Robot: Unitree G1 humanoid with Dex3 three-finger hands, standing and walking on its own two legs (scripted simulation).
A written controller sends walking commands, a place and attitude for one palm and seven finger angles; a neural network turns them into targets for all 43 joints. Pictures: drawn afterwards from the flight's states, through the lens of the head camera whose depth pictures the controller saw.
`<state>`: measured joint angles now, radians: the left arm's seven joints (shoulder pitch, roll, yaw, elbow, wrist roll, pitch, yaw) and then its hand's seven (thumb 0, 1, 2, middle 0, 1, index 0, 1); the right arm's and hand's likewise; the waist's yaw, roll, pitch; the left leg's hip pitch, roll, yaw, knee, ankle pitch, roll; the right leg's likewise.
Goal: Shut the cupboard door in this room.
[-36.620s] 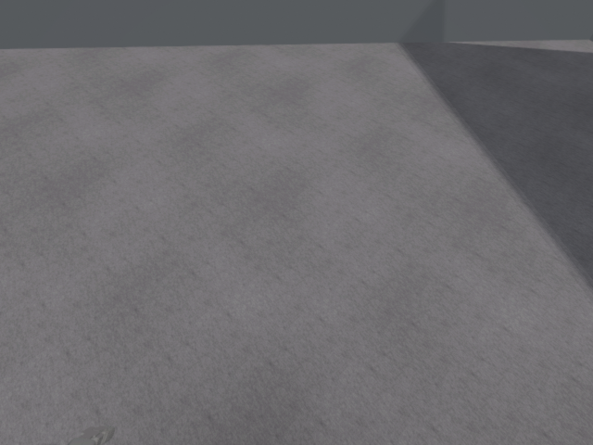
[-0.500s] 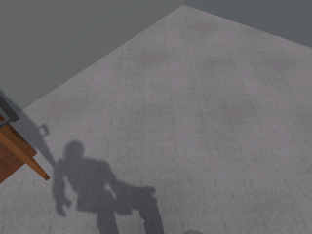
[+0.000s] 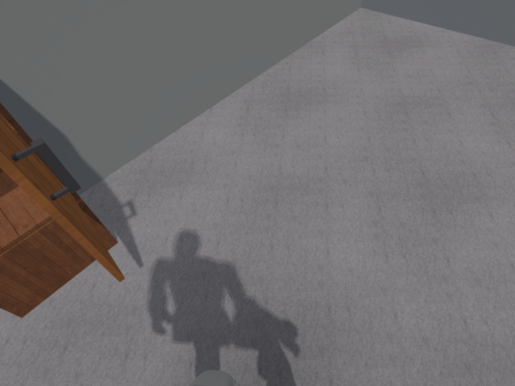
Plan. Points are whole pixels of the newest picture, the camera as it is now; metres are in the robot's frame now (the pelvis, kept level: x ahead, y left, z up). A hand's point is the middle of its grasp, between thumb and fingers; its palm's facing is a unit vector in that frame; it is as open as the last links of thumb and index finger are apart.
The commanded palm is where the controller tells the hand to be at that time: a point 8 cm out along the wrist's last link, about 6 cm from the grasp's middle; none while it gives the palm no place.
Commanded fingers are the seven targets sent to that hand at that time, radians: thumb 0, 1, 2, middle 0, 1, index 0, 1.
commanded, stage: turn or walk to find it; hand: left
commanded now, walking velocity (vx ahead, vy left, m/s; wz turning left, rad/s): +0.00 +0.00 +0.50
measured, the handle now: (48, 172) +0.50 +0.47 +0.02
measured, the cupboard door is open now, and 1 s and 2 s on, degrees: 83 83 83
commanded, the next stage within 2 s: stand and wait in 0.96 s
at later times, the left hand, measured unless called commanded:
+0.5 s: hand out of the picture +0.00 +0.27 -0.17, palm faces +0.23 -0.94 -0.23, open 7.4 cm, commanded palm none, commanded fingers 0.00 0.90 0.90 -0.20 -0.30 -0.20 -0.30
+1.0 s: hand out of the picture -0.02 +0.20 -0.15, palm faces +0.42 -0.87 -0.27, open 7.4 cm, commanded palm none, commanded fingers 0.00 0.90 0.90 -0.20 -0.30 -0.20 -0.30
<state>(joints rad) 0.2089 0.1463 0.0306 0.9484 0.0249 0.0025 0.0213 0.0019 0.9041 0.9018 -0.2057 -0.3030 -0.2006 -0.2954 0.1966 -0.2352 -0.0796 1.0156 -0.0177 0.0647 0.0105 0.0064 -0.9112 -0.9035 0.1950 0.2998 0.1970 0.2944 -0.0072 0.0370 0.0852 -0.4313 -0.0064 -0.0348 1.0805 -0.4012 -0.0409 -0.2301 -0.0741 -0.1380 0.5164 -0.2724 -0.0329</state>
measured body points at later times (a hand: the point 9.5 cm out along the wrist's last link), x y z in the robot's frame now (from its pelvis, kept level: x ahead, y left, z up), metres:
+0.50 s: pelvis -0.02 +0.05 +0.00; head +0.01 +0.07 +0.45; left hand -0.01 +0.32 -0.15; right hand +0.10 -0.17 -0.14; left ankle -0.05 +0.13 -0.74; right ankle -0.01 -0.11 -0.67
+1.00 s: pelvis -0.01 -0.01 +0.00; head +0.05 -0.02 +0.45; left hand -0.04 +0.25 -0.13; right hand +0.14 -0.23 -0.16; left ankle -0.12 +0.13 -0.65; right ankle +0.01 -0.10 -0.74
